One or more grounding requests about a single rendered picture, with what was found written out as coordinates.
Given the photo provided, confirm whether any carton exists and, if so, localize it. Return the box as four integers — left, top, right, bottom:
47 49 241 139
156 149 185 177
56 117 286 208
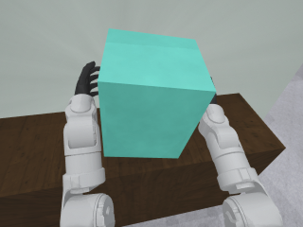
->
98 28 217 159

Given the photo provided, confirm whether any left robot forearm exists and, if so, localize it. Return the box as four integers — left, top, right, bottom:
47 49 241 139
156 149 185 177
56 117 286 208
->
60 94 106 227

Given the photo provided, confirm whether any right robot upper arm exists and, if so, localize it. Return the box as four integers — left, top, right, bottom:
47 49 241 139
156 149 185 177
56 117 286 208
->
223 192 283 227

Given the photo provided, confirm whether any robot left hand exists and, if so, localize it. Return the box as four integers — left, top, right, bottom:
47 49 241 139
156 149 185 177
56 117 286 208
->
74 61 100 96

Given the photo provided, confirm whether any pedestal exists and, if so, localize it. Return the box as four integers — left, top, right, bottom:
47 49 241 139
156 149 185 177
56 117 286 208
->
0 93 285 227

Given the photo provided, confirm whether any left robot upper arm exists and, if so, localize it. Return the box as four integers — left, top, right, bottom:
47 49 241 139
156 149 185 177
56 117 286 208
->
61 193 116 227

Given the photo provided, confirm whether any robot right hand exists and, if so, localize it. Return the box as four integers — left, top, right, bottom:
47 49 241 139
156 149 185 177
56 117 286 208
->
209 78 218 105

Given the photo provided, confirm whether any right robot forearm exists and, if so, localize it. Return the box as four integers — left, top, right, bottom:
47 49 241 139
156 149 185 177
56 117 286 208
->
198 104 284 227

